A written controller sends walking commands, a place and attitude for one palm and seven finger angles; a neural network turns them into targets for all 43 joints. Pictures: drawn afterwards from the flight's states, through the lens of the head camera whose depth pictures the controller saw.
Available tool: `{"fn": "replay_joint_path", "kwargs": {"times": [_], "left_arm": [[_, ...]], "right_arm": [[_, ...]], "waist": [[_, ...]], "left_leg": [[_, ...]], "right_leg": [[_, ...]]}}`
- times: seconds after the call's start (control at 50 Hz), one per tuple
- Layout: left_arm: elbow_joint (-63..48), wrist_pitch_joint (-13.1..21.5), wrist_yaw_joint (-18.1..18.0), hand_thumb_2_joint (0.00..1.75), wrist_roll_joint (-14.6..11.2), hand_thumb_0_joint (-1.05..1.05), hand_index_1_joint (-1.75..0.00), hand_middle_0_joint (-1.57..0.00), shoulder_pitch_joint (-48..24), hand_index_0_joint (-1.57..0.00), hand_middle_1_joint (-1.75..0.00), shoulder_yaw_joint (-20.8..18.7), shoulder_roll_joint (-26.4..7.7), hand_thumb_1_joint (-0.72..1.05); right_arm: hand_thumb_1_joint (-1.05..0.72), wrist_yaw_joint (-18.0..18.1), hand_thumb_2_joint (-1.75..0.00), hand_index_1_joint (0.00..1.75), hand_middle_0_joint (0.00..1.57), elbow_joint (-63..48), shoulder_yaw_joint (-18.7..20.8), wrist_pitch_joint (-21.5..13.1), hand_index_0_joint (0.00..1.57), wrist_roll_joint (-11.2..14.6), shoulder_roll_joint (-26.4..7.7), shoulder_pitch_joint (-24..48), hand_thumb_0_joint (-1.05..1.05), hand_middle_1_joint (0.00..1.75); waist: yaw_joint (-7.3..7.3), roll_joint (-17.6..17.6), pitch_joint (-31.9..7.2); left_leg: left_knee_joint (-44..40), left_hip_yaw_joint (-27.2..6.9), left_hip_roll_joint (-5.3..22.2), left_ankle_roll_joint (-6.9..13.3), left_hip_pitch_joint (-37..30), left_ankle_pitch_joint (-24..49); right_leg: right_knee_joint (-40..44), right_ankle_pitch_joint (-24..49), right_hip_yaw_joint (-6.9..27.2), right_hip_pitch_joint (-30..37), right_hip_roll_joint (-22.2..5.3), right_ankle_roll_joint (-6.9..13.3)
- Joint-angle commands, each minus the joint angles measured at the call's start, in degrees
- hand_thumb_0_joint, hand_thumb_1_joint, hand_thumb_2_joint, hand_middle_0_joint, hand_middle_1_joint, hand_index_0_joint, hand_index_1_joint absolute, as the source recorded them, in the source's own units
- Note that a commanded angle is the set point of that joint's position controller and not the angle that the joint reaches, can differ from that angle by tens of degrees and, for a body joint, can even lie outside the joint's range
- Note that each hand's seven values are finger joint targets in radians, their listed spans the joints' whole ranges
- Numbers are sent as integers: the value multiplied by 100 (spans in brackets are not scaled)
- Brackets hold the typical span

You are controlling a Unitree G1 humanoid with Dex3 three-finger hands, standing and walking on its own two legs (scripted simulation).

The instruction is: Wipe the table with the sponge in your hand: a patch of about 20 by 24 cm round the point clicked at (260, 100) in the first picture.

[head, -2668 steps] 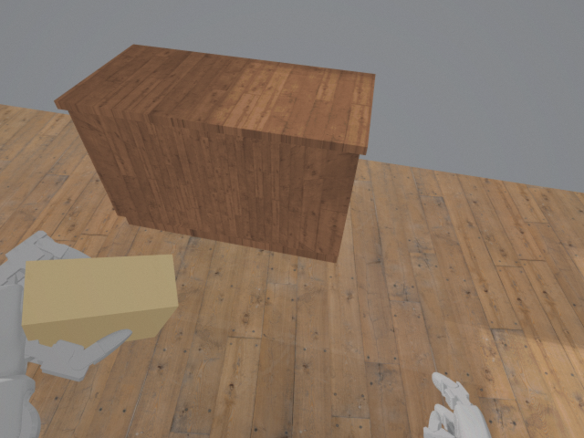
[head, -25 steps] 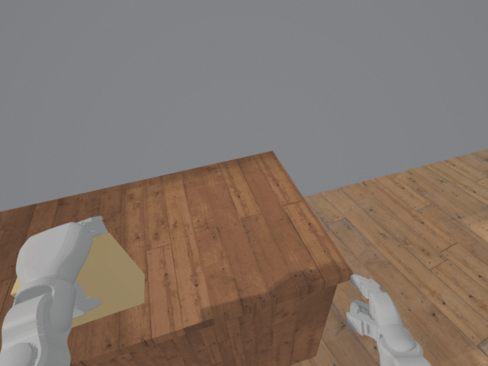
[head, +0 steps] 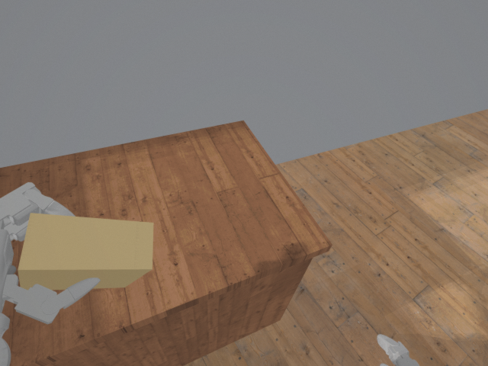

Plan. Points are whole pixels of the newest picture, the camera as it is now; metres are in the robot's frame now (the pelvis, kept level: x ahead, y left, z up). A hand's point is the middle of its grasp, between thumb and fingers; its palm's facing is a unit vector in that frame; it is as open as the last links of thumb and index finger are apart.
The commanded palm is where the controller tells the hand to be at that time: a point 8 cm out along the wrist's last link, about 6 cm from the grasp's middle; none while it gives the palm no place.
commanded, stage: step back with the hand held close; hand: left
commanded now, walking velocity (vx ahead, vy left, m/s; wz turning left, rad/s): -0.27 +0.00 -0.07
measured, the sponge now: (104, 257) +0.23 +0.20 +0.13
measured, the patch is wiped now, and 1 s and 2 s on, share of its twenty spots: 1.00 1.00 1.00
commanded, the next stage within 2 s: stop stepping back and stand still in 0.76 s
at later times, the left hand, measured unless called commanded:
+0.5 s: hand (9, 339) +0.12 +0.23 +0.17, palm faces +0.28 -0.85 -0.45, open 9.9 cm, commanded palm +0.07 +0.27 +0.19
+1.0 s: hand out of the picture -0.05 +0.27 +0.18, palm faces +0.39 -0.83 -0.40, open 9.9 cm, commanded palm -0.10 +0.31 +0.19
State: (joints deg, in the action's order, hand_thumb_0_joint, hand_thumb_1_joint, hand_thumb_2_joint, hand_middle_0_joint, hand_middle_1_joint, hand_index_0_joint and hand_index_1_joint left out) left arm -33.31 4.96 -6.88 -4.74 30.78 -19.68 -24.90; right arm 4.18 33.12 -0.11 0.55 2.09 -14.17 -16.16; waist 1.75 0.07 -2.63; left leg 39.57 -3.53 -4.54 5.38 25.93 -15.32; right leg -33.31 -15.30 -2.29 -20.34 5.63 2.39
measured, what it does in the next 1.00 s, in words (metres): walks backwards: right foot, then left foot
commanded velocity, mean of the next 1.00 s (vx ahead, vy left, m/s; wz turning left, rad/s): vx -0.25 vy -0.01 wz -0.03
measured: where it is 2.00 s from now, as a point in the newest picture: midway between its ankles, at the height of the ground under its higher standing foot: outside the picture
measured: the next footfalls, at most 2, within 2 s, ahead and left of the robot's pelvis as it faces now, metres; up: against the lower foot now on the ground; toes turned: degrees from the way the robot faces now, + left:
right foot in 0.26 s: -0.07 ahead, -0.13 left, +0.00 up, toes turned +2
left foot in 0.72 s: -0.14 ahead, +0.15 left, +0.00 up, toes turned +3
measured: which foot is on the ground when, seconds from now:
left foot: down 0.00-0.50, up 0.52-0.70, down 0.72-1.00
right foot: down 0.00-0.02, up 0.04-0.24, down 0.26-0.74, up 0.76-1.00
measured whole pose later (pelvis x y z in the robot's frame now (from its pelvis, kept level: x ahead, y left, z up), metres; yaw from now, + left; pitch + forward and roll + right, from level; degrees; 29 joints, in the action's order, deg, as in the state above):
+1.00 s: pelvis -0.25 +0.02 +0.00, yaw +1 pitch +0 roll -2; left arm -35.4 5.0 -7.4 -2.7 29.0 -22.2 -24.1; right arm 1.4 32.5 -2.3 -5.7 1.3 -8.5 -14.3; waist 0.4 -1.4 -0.7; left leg 39.0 0.8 3.8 0.5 25.7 -13.8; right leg -38.2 -19.0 -0.8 -20.1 1.9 -0.7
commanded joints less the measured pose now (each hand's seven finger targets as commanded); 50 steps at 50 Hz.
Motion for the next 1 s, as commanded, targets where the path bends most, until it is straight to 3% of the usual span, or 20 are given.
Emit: {"fn": "replay_joint_path", "kwargs": {"times": [0.0, 0.02, 0.1, 0.24, 0.32, 0.42, 0.44, 0.46, 0.48, 0.5, 0.54, 0.58, 0.66, 0.68, 0.72, 0.74, 0.78, 0.84, 0.94, 0.98], "left_arm": [[-1520, 558, -112, 130, 229, 0, -160, -120, -420, -120, -160, -983, -1038, 10], [-1557, 557, -98, 130, 251, 0, -160, -120, -649, -120, -160, -1024, -1108, 10], [-1041, 561, 12, 130, 255, 0, -160, -120, -496, -120, -160, -786, -709, 10], [-1249, 625, 114, 130, 173, 0, -160, -120, -671, -120, -160, -433, -605, 10], [-1653, 523, 90, 130, 189, 0, -160, -120, -556, -120, -160, -859, -989, 10], [-1387, 466, 71, 130, 161, 0, -160, -120, -287, -120, -160, -1151, -1046, 10], [-1266, 462, 85, 130, 133, 0, -160, -120, -316, -120, -160, -902, -785, 10], [-1302, 511, 49, 130, 100, 0, -160, -120, -499, -120, -160, -769, -829, 10], [-1313, 533, 1, 130, 60, 0, -160, -120, -731, -120, -160, -562, -782, 10], [-1290, 508, -26, 130, 96, 0, -160, -120, -1020, -120, -160, -461, -779, 10], [-1234, 477, -39, 130, 86, 0, -160, -120, -1381, -120, -160, -521, -862, 10], [-909, 468, -42, 130, 177, 0, -160, -120, -1488, -120, -160, -478, -858, 10], [-1397, 542, -117, 130, 178, 0, -160, -120, -582, -120, -160, -745, -935, 10], [-1636, 590, -137, 130, 115, 0, -160, -120, -429, -120, -160, -892, -979, 10], [-2029, 647, -158, 130, 139, 0, -160, -120, -368, -120, -160, -1226, -1197, 10], [-2139, 643, -101, 130, 149, 0, -160, -120, -106, -120, -160, -1093, -938, 10], [-2316, 567, -133, 130, 143, 0, -160, -120, -306, -120, -160, -1007, -780, 10], [-1964, 359, -177, 130, 177, 0, -160, -120, -512, -120, -160, -748, -565, 10], [-994, 307, -126, 130, 211, 0, -160, -120, -546, -120, -160, -720, -528, 10], [-802, 314, -60, 130, 282, 0, -160, -120, -785, -120, -160, -675, -596, 10]], "right_arm": [[-90, 53, -90, 30, 20, -1067, 272, -509, 20, -216, -860, 989, 0, 30], [-90, 56, -90, 30, 20, -1049, 287, -539, 20, -259, -856, 1022, 0, 30], [-90, 28, -90, 30, 20, -887, 266, -667, 20, -245, -743, 816, 0, 30], [-90, -115, -90, 30, 20, -546, 213, -708, 20, -210, -635, 942, 0, 30], [-90, -169, -90, 30, 20, -703, 317, -616, 20, -184, -688, 1091, 0, 30], [-90, -108, -90, 30, 20, -873, 340, -474, 20, -175, -698, 1129, 0, 30], [-90, -98, -90, 30, 20, -909, 335, -434, 20, -117, -595, 1115, 0, 30], [-90, -68, -90, 30, 20, -892, 367, -412, 20, -77, -583, 1086, 0, 30], [-90, -61, -90, 30, 20, -817, 352, -432, 20, -60, -561, 1051, 0, 30], [-90, -90, -90, 30, 20, -845, 299, -391, 20, -41, -525, 1109, 0, 30], [-90, -87, -90, 30, 20, -981, 105, -294, 20, -76, -295, 1247, 0, 30], [-90, -20, -90, 30, 20, -908, 50, -213, 20, -114, -328, 1327, 0, 30], [-90, 61, -90, 30, 20, -1000, 189, -286, 20, -61, -442, 1105, 0, 30], [-90, 53, -90, 30, 20, -1051, 292, -313, 20, -57, -571, 1028, 0, 30], [-90, -45, -90, 30, 20, -1069, 491, -481, 20, -73, -644, 971, 0, 30], [-90, -114, -90, 30, 20, -987, 398, -568, 20, -215, -438, 824, 0, 30], [-90, -225, -90, 30, 20, -703, 419, -733, 20, -190, -509, 722, 0, 30], [-90, -252, -90, 30, 20, -668, 393, -858, 20, -156, -523, 772, 0, 30], [-90, -155, -90, 30, 20, -882, 275, -869, 20, -50, -628, 735, 0, 30], [-90, -145, -90, 30, 20, -857, 237, -807, 20, -51, -586, 731, 0, 30]], "waist": [[-257, 1299, -451], [-240, 1438, -371], [-272, 468, -455], [-337, 911, -1488], [-366, 758, -1643], [-275, 640, -864], [-234, 272, -682], [-186, -500, -576], [-128, -1130, -537], [-49, -1181, -570], [-14, -473, -117], [-45, -144, -20], [-81, -4, -809], [-116, 183, -1076], [-151, 1264, -1588], [-121, 1603, -1641], [-103, 1375, -1238], [-112, 1252, -742], [-112, 970, -350], [-151, -8, -368]], "left_leg": [[-2548, -2339, 1576, 212, 999, -1848], [-2707, -2437, 1643, 267, 1079, -1935], [-2337, -2093, 1520, 216, -69, -867], [-1417, -1261, 1341, -330, -2790, 3502], [-1643, -1289, 1449, -95, -2144, 2462], [-1768, -1270, 1314, 5, 23, -1434], [-1020, -961, 1012, -192, 68, -1856], [793, -491, 494, -499, -608, -1551], [2575, -301, 222, -661, -1139, -1080], [3393, -326, 362, -668, -661, -1202], [3344, -357, 667, -583, 300, -1424], [2490, -36, 770, -591, 229, -1324], [-805, 353, 693, -526, -398, 37], [-1237, -34, 1153, -318, -897, 1426], [-1146, -1300, 2414, 195, -2631, 4919], [-919, -1397, 2359, 409, -2751, 5523], [-923, -845, 2177, 266, -2511, 5526], [-1332, -603, 2133, 97, -1435, 3902], [-1393, -606, 1713, -34, 342, -1822], [25, -13, 1076, -250, 527, -2233]], "right_leg": [[-790, -234, 582, 1099, -203, -162], [-1074, -332, 641, 1123, -189, -186], [-164, -503, 600, 669, -121, -199], [759, -230, 593, -19, -275, -146], [368, -356, 577, 484, -215, -211], [628, -161, 651, 1108, -446, -39], [1040, -78, 845, 682, -815, 217], [1687, -337, 1598, -584, -1630, 670], [2082, 367, 2072, -1554, -2419, 1031], [1813, 1944, 1990, -1347, -2717, 1159], [1203, 3674, 1629, -650, -2561, 975], [994, 4003, 1268, -436, -2362, 676], [-40, 3982, 937, 615, -1906, 230], [-414, 3259, 643, 418, -1505, -64], [-1656, -431, 348, -1329, -502, -374], [-2180, -1476, 530, -1781, -461, -393], [-2282, -1250, 682, -1666, -442, -380], [-1844, -664, 546, -877, -547, -388], [-163, -224, 74, 781, -365, -308], [936, 322, 26, 1047, -520, -94]]}}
